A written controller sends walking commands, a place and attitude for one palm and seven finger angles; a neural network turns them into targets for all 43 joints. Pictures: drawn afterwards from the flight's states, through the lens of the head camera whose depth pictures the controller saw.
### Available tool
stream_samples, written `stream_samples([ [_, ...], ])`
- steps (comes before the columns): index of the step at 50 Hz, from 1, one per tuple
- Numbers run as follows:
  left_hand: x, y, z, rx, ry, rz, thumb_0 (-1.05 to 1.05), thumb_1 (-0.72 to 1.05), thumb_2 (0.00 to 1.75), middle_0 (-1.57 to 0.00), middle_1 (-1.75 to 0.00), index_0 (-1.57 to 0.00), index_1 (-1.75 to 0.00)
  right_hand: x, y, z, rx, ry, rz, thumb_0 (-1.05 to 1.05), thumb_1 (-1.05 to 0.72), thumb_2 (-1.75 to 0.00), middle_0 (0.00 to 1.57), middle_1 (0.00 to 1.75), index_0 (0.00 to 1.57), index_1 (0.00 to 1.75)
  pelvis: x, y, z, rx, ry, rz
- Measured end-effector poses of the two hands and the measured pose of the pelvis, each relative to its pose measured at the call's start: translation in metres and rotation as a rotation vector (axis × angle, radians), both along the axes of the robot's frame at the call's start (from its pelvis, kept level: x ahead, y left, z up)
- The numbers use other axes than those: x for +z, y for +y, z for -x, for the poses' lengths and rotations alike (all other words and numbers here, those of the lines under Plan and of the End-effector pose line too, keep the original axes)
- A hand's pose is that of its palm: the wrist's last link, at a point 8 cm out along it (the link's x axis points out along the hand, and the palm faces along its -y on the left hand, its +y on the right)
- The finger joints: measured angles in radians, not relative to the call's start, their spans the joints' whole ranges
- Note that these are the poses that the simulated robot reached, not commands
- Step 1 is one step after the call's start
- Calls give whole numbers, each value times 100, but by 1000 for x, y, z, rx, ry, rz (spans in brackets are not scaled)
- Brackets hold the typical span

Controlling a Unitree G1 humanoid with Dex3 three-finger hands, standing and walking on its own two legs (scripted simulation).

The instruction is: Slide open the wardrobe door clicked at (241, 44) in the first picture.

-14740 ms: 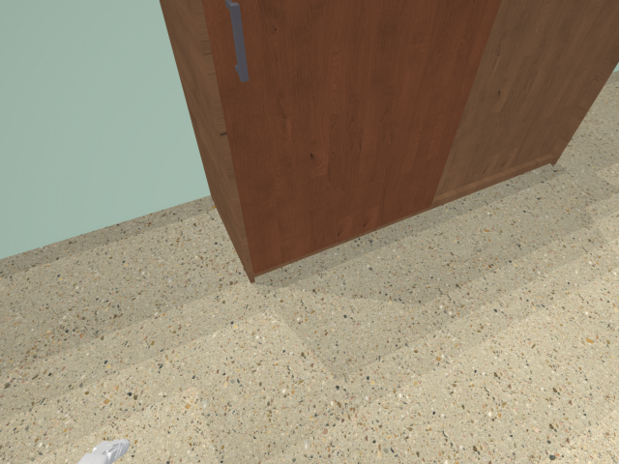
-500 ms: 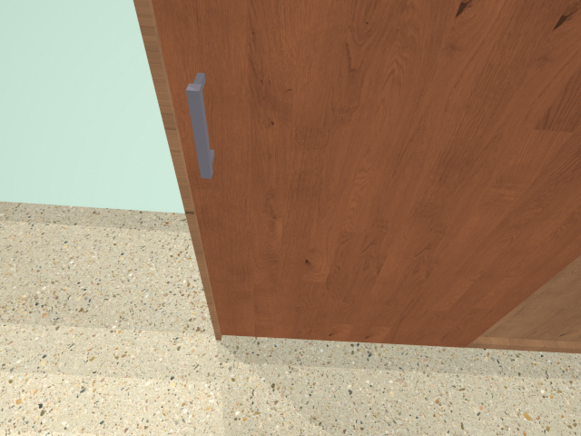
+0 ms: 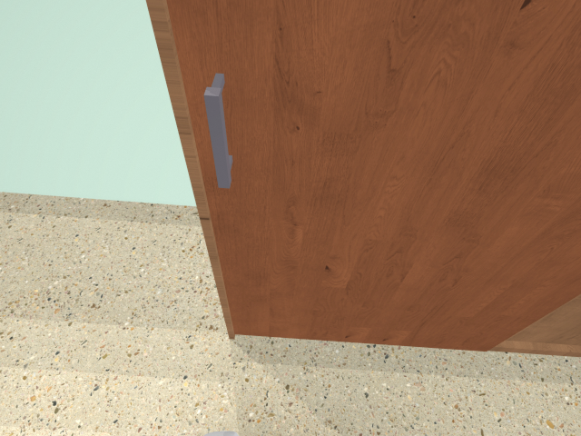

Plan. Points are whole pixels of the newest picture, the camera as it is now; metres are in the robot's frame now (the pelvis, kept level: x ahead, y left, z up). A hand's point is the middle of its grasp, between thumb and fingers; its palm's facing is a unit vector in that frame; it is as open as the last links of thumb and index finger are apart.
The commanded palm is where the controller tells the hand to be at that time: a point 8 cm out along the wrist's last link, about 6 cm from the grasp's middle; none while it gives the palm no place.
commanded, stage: come to a stop and stand still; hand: left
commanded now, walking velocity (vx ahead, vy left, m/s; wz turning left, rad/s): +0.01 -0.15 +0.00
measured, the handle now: (221, 135) +0.45 +0.13 +0.16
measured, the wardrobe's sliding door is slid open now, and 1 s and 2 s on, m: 0.00 0.00 0.00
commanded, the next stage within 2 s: look again from close up in 1.54 s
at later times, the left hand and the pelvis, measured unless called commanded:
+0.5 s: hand out of the picture -0.04 +0.13 -0.16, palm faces +0.04 -0.99 -0.16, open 7.4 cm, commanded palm none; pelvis -0.03 -0.03 +0.01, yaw +0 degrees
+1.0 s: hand out of the picture -0.05 +0.14 -0.17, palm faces +0.00 -0.99 -0.16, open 7.4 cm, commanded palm none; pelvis -0.03 -0.01 +0.01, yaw -2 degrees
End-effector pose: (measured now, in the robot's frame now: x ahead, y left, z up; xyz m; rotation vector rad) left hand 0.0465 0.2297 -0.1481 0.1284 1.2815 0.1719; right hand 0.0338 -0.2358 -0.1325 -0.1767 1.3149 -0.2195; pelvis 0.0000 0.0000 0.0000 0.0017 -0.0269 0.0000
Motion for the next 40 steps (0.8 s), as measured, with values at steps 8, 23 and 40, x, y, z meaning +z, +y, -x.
stream_samples([
  [8, 7, 5, 32, 25, 66, 30, 0, 92, 89, -20, -30, -20, -30, 16, 17, -13, 65, -48, 3, 1, -94, -90, 20, 30, 20, 30, 12, 8, 11, 0, 35, 8],
  [23, 17, -42, 91, 5, 135, 27, 0, 91, 89, -20, -30, -20, -30, 0, -13, 37, 2, 5, -64, 0, -94, -90, 20, 30, 20, 30, 13, -22, 27, -6, 11, -5],
  [40, 12, -72, 105, 20, 178, 89, 0, 91, 89, -20, -30, -20, -30, 2, 5, 99, -27, 180, -111, 0, -91, -90, 20, 30, 20, 30, 15, -33, 27, -1, 8, 4],
])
